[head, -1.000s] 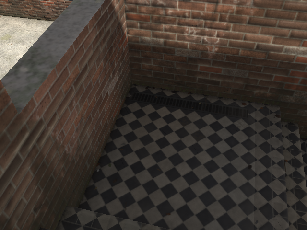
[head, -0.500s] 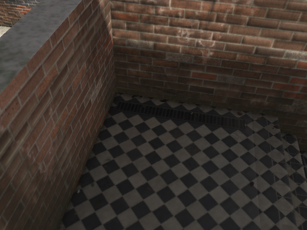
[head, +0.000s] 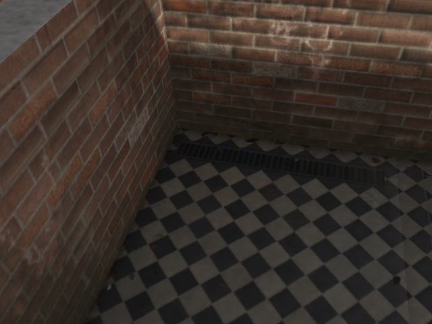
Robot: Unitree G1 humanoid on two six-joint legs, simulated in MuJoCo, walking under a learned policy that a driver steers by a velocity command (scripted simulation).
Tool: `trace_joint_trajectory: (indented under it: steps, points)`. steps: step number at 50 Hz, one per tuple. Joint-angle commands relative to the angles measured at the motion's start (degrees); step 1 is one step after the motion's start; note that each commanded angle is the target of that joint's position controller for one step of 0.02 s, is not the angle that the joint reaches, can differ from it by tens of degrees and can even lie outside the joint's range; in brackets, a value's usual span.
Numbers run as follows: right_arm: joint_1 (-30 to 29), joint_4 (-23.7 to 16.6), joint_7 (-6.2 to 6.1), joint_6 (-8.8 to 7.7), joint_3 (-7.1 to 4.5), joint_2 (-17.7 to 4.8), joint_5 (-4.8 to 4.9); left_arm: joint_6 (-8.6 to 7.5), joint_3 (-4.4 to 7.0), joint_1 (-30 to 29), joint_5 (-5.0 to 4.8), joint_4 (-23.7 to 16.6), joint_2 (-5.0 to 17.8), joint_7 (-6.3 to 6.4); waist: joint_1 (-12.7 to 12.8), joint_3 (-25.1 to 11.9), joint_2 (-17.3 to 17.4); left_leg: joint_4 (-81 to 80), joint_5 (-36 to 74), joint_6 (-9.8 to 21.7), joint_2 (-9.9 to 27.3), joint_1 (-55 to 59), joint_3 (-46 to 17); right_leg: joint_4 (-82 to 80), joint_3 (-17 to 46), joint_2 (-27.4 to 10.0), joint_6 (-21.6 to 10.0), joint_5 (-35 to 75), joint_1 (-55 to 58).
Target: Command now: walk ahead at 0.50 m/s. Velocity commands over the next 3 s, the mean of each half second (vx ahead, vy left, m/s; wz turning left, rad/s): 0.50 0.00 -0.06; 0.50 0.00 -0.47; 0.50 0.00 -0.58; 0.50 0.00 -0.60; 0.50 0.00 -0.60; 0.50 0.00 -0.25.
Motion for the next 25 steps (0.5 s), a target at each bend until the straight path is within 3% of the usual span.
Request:
trace_joint_trajectory:
  steps: [1,2,3,5,6,7,8,10,11,12,13,14,15,16,17,18,19,20,21,22,23,24,25]
  points:
    - [-4.02,-4.45,1.57,-1.34,-1.4,-5.82,-1.12,-2.89,0.86,-4.33,-3.13,-5.93,8.54,3.42,-3.29,8.31,-4.65,-26.44,26.8,-0.71,2.52,1.62,-2.23,-13.62,17.94,-11.88,-5.96,18.9,-2.66]
    - [-6.99,-5.04,2.43,-1.46,-0.98,-4.27,-2.05,-2.69,0.93,-1.43,-3.18,-5.22,8.6,4.14,-0.78,8.81,-4.49,-33.24,32.99,-1.02,0.54,9.6,0.7,-13.31,14.62,-9.97,-5.34,14.1,-6.68]
    - [-8.18,-5.45,3.24,-1.23,-0.85,-2.23,-2.16,-1.89,1.07,-0.84,-3.12,-4.81,8.65,4.07,0.48,8.37,-6.17,-35.23,32.78,-1.41,-0.71,15.08,2.24,-13.05,14.0,-9.17,-5.98,12.25,-7.44]
    - [-7.42,-6.04,4.67,-0.69,-1.1,-2.34,-0.97,-1.35,1.44,-0.53,-2.41,-4.43,8.3,3.72,1.15,10.78,-8.37,-37.3,29.88,-0.78,0.03,15.41,1.1,-8.5,14.04,-9.75,-6.93,11.23,-6.21]
    - [-7.19,-6.61,4.81,-0.49,-1.61,-3.88,-1.2,-1.6,1.55,-0.88,-2.45,-4.53,7.87,3.66,1.71,11.35,-8.72,-37.34,30.47,-0.35,-0.01,16.07,1.01,-5.67,13.85,-9.3,-7.25,10.8,-5.99]
    - [-6.82,-6.79,5.02,-0.76,-1.53,-4.24,-1.58,-1.63,1.85,-2.0,-2.6,-5.15,8.38,3.39,2.08,11.09,-8.58,-39.01,29.0,0.01,0.15,18.53,1.76,-2.53,12.87,-8.54,-7.59,10.65,-7.03]
    - [-8.23,-7.2,5.45,-1.01,-1.44,-3.99,-1.33,-1.36,2.23,-1.36,-2.36,-5.05,8.59,2.99,3.6,10.96,-7.33,-38.78,26.64,-0.21,0.02,17.79,2.58,-0.59,14.33,-9.43,-8.07,11.44,-4.62]
    - [-9.73,-7.23,6.05,-1.92,-1.46,-4.27,-0.18,-1.2,3.06,-2.07,-2.33,-6.05,8.63,2.21,4.65,10.81,-5.18,-38.7,19.22,-0.46,0.21,14.53,3.76,6.58,17.95,-10.02,-8.69,15.09,1.69]
    - [-2.28,-4.4,5.84,-1.89,-2.21,-5.94,0.64,-1.23,3.96,-8.01,-2.38,-7.21,10.33,1.85,-0.04,8.76,-8.49,-41.56,16.34,0.47,2.25,20.53,2.93,13.21,18.94,-10.15,-8.51,20.52,2.2]
    - [4.98,-0.75,5.44,-2.5,-3.36,-8.08,0.96,-1.16,4.43,-9.73,-3.19,-7.11,10.1,1.58,-1.8,5.83,-7.21,-51.75,14.27,2.24,4.92,28.22,0.67,20.1,18.43,-8.55,-7.94,25.72,2.96]
    - [20.63,4.87,5.32,-2.65,-5.13,-11.35,-0.62,-1.65,4.75,-13.62,-2.62,-6.05,11.15,-0.01,-10.28,0.43,-6.09,-43.77,15.76,2.26,-1.99,52.28,12.68,34.02,13.62,-7.37,-6.69,45.86,-8.41]
    - [33.8,9.32,5.21,-2.91,-5.5,-9.87,-0.87,-3.12,5.03,-16.43,-3.71,-7.0,11.16,-0.32,-16.75,0.01,-1.32,-58.31,15.87,6.93,3.74,63.82,6.35,55.23,12.87,-2.6,-3.81,38.21,-17.36]
    - [39.15,12.61,5.17,-3.14,-3.29,-6.38,-2.0,-4.07,4.52,-14.47,-2.76,-6.31,4.99,-0.52,-17.52,2.31,13.9,-48.14,36.18,11.08,9.48,75.11,3.43,82.75,9.92,9.24,-1.48,-18.01,-38.52]
    - [33.16,11.64,4.64,-3.35,-1.07,-3.64,-1.26,-4.15,4.31,-8.08,-4.38,-9.53,5.62,-0.64,-8.21,-0.49,20.0,-34.69,45.29,11.76,12.0,79.5,-4.34,74.52,15.74,4.35,-2.5,-13.0,-51.52]
    - [28.13,10.45,4.84,-3.45,-0.91,-2.65,-0.13,-4.14,4.64,-9.11,-4.28,-10.0,6.85,-1.07,-6.93,-2.53,10.57,-36.59,33.18,13.76,15.26,76.0,-8.61,67.0,15.89,0.34,-2.74,-6.28,-53.97]
    - [24.27,9.75,5.57,-4.02,-0.57,-2.45,-0.58,-3.73,5.25,-11.06,-4.36,-11.13,7.54,-0.38,-4.71,-1.65,1.19,-39.45,17.97,12.7,14.95,65.63,-7.27,56.7,14.46,-1.28,-3.36,3.96,-51.29]
    - [19.06,9.6,4.95,-4.68,-0.89,-4.54,-1.62,-3.08,5.44,-14.13,-4.78,-13.2,8.08,0.71,-1.48,-1.33,-0.39,-43.7,4.58,14.47,17.64,54.66,-14.94,51.18,15.86,-3.71,-3.05,13.9,-47.27]
    - [13.01,8.4,3.4,-4.99,-1.9,-9.31,-3.18,-2.01,4.96,-18.24,-5.21,-15.41,8.1,1.19,0.32,4.16,2.95,-48.96,3.02,18.66,25.63,41.07,-24.36,40.0,16.75,-7.15,0.61,15.81,-45.74]
    - [8.54,7.43,1.44,-5.58,-0.78,-6.9,-2.9,-1.61,5.52,-22.72,-4.95,-17.53,9.86,1.6,1.72,8.48,-5.11,-50.0,5.34,17.38,22.04,29.81,-19.35,27.15,18.48,-8.97,4.48,20.98,-39.71]
    - [12.02,9.83,0.16,-5.74,-1.39,-9.49,-4.53,-1.07,5.13,-20.54,-3.51,-16.07,7.38,1.2,2.29,5.17,-1.89,-47.8,8.95,16.48,18.43,28.53,-15.61,27.68,15.91,-8.08,5.33,26.75,-34.18]
    - [12.96,9.96,-0.75,-5.86,-1.91,-10.55,-4.23,-0.73,5.36,-19.05,-2.78,-15.83,8.09,0.77,2.52,3.36,-0.95,-46.06,3.78,14.38,13.64,30.32,-9.88,21.58,14.35,-7.66,5.15,36.21,-33.23]
    - [15.04,11.04,-1.99,-6.27,-1.43,-7.87,-2.54,-1.2,5.42,-23.83,-3.09,-17.47,9.39,-0.71,0.27,3.15,2.4,-42.49,-6.53,11.06,12.93,35.27,-8.85,15.19,17.8,-8.03,3.48,46.65,-36.82]
    - [15.12,10.5,-3.3,-6.56,-0.48,-5.14,-1.17,-1.18,5.43,-28.51,-2.34,-19.74,10.11,-1.89,-0.07,4.92,0.31,-42.79,-16.08,9.17,8.76,27.68,-0.92,0.93,14.84,-6.96,3.06,61.04,-28.39]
